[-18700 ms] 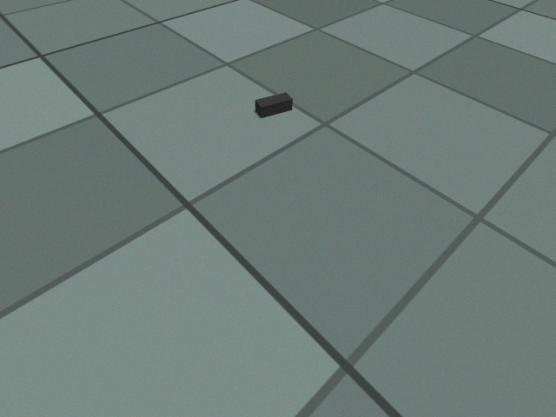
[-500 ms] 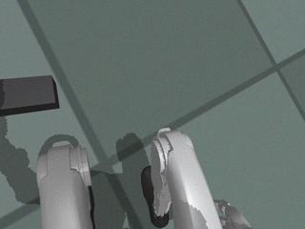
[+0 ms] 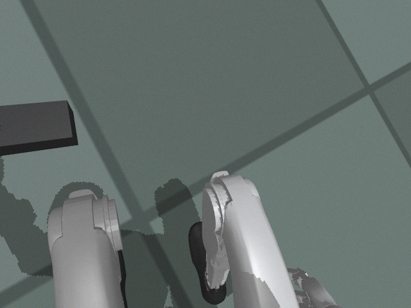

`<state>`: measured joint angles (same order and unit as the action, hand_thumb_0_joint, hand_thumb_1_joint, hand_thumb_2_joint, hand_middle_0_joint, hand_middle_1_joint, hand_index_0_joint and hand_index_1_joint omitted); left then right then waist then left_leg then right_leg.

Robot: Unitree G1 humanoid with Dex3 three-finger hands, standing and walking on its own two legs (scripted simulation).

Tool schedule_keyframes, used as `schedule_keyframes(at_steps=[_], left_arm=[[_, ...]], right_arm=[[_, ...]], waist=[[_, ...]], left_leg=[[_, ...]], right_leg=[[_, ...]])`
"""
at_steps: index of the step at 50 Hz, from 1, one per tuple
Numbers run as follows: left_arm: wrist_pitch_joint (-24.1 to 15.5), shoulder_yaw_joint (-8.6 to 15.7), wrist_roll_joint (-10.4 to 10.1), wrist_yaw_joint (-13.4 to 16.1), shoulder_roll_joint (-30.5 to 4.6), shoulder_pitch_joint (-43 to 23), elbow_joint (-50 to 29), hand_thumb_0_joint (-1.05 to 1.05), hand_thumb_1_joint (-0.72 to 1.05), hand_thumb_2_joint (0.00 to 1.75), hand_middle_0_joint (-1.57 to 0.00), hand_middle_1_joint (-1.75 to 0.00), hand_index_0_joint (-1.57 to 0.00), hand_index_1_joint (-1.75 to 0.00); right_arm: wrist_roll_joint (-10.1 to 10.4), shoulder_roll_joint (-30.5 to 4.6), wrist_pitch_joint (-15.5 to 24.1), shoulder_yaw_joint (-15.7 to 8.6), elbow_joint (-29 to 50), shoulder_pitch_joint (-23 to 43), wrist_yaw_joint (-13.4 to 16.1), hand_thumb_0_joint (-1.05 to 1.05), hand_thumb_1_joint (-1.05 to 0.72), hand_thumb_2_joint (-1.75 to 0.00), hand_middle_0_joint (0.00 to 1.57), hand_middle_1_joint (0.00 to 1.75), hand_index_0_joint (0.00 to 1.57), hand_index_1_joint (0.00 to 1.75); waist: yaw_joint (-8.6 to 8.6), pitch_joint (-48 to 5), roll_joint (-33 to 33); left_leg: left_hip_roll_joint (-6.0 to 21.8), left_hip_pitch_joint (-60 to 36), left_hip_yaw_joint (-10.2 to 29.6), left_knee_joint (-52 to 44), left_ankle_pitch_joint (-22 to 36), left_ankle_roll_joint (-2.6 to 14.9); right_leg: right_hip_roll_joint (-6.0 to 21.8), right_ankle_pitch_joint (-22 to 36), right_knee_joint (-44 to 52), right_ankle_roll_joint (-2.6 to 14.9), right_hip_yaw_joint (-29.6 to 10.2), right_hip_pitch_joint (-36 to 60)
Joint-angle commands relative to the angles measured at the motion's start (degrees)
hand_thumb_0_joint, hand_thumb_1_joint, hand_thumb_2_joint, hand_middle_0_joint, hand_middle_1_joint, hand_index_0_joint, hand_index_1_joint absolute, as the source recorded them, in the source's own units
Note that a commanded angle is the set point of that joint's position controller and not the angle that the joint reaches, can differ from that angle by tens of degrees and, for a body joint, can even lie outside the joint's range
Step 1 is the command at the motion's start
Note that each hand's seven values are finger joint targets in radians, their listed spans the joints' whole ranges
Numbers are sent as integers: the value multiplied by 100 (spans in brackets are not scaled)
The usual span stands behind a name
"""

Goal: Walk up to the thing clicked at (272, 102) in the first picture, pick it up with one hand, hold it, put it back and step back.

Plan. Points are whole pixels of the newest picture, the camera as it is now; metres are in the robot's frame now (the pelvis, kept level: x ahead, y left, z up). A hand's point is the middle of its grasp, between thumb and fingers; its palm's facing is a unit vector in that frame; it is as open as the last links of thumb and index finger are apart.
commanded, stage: rise first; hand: left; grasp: from above
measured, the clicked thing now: (19, 129) +0.47 +0.33 -0.29
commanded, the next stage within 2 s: approach in 0.04 s
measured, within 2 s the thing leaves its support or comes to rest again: neither
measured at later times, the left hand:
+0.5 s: hand (8, 117) +0.46 +0.31 -0.17, palm faces -0.44 -0.07 -0.89, open 14.0 cm
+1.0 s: hand out of the picture +0.44 +0.36 -0.17, palm faces -0.53 -0.10 -0.84, open 14.1 cm
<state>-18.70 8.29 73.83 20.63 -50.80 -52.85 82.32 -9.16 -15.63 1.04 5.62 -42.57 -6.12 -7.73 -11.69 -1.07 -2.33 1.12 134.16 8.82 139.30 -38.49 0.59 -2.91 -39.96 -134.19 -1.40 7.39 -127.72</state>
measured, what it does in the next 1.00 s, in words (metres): stands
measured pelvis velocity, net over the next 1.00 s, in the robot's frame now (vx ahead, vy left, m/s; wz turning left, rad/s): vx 0.00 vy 0.00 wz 0.00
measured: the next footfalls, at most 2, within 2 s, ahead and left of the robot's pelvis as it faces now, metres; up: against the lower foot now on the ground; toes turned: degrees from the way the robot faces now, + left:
none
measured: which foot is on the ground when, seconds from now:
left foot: down 0.00-1.00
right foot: down 0.00-1.00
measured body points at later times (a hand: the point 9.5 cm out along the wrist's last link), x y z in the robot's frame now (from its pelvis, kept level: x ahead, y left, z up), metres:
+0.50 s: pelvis +0.00 +0.00 +0.00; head +0.24 +0.10 +0.37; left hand +0.48 +0.31 -0.12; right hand +0.07 -0.27 -0.09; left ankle +0.08 +0.12 -0.29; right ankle +0.10 -0.12 -0.29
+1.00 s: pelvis +0.00 +0.00 +0.00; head +0.25 +0.09 +0.36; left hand +0.46 +0.36 -0.12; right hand +0.06 -0.26 -0.10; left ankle +0.08 +0.12 -0.29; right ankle +0.10 -0.12 -0.29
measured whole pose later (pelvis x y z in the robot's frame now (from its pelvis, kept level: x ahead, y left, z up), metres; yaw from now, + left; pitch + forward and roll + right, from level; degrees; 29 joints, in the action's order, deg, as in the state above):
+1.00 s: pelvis +0.00 +0.00 +0.00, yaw +0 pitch +33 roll -10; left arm -13.4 2.8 67.9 13.6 -51.4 -56.8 82.4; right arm -8.3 -16.1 2.4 8.0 -40.7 -8.3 -7.0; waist -13.1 1.0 -2.0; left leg 1.2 134.5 8.6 139.3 -38.3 0.8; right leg -3.1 -39.6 -134.0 -1.7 7.2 -128.1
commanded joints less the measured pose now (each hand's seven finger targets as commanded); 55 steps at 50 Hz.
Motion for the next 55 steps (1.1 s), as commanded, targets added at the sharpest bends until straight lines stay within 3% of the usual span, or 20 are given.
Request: schedule_keyframes(at_steps=[1,6,7,8,14,20,22,25,28,29,32,35,38,40,44,47,49,50,52,55], left_arm=[[-7,74,-92,199,-1396,-1544,-770,0,-59,103,-6,-106,-6,-106],[10,241,-64,238,-1620,-1520,-825,0,-58,103,-6,-105,-6,-106],[9,288,-28,249,-1727,-1567,-976,0,-61,110,-7,-101,-3,-105],[28,285,-36,260,-1718,-1620,-1008,0,-57,102,-6,-107,-6,-107],[106,-323,-117,269,-975,-2100,-765,0,-55,99,-6,-108,-7,-107],[201,-780,-130,367,-485,-2681,-321,0,-54,99,-6,-111,-8,-109],[300,-684,-29,478,-747,-2637,81,0,-54,99,-6,-111,-8,-109],[479,-389,133,732,-1133,-2573,284,0,-55,99,-6,-110,-8,-108],[672,-108,219,943,-1504,-2559,80,0,-57,101,-6,-108,-7,-107],[749,-22,181,999,-1586,-2410,64,0,-58,102,-6,-107,-7,-107],[951,198,50,1042,-1863,-2383,-352,0,-59,104,-7,-105,-6,-105],[1112,170,-152,886,-1867,-2123,-306,0,-59,103,-6,-104,-6,-104],[1173,43,-384,518,-1768,-1758,-178,0,-59,102,-6,-104,-6,-104],[1124,-38,-544,215,-1643,-1752,-224,0,-58,102,-6,-105,-6,-105],[822,-504,-625,-451,-967,-1975,-255,0,-58,102,-6,-108,-6,-108],[366,-485,-679,-633,-1085,-2406,-1179,0,-54,103,-8,-112,-9,-111],[112,-558,-635,-598,-918,-2241,-1296,0,-54,96,-6,-110,-8,-107],[-10,-590,-574,-543,-882,-2333,-1481,0,-54,96,-6,-109,-8,-107],[-118,-565,-422,-325,-913,-2077,-1346,0,-57,99,-6,-104,-6,-104],[-104,-449,-204,120,-915,-1854,-638,0,-56,101,-6,-103,-6,-103]], right_arm=[[21,-1440,47,-441,45,-1157,56,0,-91,-90,20,30,20,30],[47,-1483,48,-475,94,-1087,53,0,-91,-90,20,30,20,30],[51,-1467,33,-459,127,-1063,49,0,-91,-90,20,30,20,30],[57,-1452,31,-460,143,-1064,46,0,-90,-90,20,30,20,30],[60,-1423,80,-431,40,-1189,71,0,-90,-90,20,30,20,30],[-12,-1462,187,-317,-46,-1407,121,0,-90,-90,20,30,20,30],[-21,-1493,226,-247,-11,-1393,145,0,-90,-90,20,30,20,30],[-52,-1499,236,-121,85,-1340,158,0,-90,-90,20,30,20,30],[-50,-1516,239,-43,248,-1330,140,0,-91,-90,20,30,20,30],[-20,-1531,243,-47,293,-1250,143,0,-91,-90,20,30,20,30],[32,-1585,262,-29,449,-1195,132,0,-90,-90,20,30,20,30],[95,-1549,266,-32,449,-1144,131,0,-90,-90,20,30,20,30],[138,-1463,232,-74,414,-1160,125,0,-90,-90,20,30,20,30],[167,-1468,201,-135,363,-1235,141,0,-90,-89,20,30,20,30],[149,-1559,180,-189,195,-1450,153,0,-91,-90,20,30,20,30],[112,-1631,153,-270,183,-1568,168,0,-90,-90,20,30,20,30],[87,-1647,146,-296,186,-1561,159,0,-90,-90,20,30,20,30],[61,-1649,122,-303,192,-1577,161,0,-90,-90,20,30,20,30],[54,-1572,58,-282,180,-1511,132,0,-90,-90,20,30,20,30],[31,-1546,-10,-186,199,-1400,74,0,-90,-90,20,30,20,30]], waist=[[-50,-3848,1951],[79,-3892,2191],[145,-3975,2339],[128,-4024,2340],[-324,-3444,1889],[-659,-3553,1732],[-572,-3414,1918],[-389,-3683,2210],[-363,-4000,2508],[-241,-4073,2544],[-189,-4395,2546],[-157,-4247,2278],[-162,-3988,1831],[-232,-3833,1635],[-631,-3017,1325],[-573,-3527,1669],[-479,-3687,1956],[-536,-3875,2045],[-344,-4011,2283],[-385,-3609,2267]], left_leg=[[-57,-3233,-373,-1370,1063,92],[-42,-3405,-257,-1540,970,34],[-38,-3471,-301,-1532,1034,33],[-41,-3499,-339,-1494,1086,48],[-34,-2930,-392,-1408,686,121],[-14,-2968,-309,-1364,668,105],[-13,-2982,-285,-1421,616,74],[-22,-3146,-364,-1398,967,53],[-31,-3222,-452,-1370,1206,69],[-24,-3231,-474,-1400,1233,70],[-7,-3238,-534,-1304,1416,124],[8,-2852,-556,-1237,1247,183],[15,-2308,-557,-1187,955,246],[-4,-2166,-523,-1234,714,253],[-12,-2082,-327,-1337,227,205],[-3,-2668,-274,-1307,471,92],[-2,-3136,-233,-1283,788,-2],[2,-3324,-187,-1275,941,-17],[11,-3648,-151,-1305,1364,-41],[17,-3502,-187,-1297,1612,1]], right_leg=[[-161,1302,1304,320,314,1592],[-125,1204,1170,362,366,1343],[-137,1253,1183,367,345,1408],[-137,1306,1217,358,324,1429],[-152,1116,1460,318,284,1284],[-191,1127,1519,302,365,1384],[-182,1058,1411,339,392,1258],[-206,1374,1278,356,381,1425],[-202,1648,1236,355,329,1739],[-201,1659,1218,370,311,1729],[-202,1866,1245,331,234,2016],[-240,1739,1305,299,162,2105],[-284,1461,1421,260,36,2359],[-268,1190,1491,258,49,2329],[-231,691,1552,323,266,1726],[-188,882,1539,337,321,1849],[-162,1130,1455,369,394,1733],[-163,1253,1414,351,451,1747],[-161,1516,1248,353,461,1633],[-193,1712,1190,321,520,1517]])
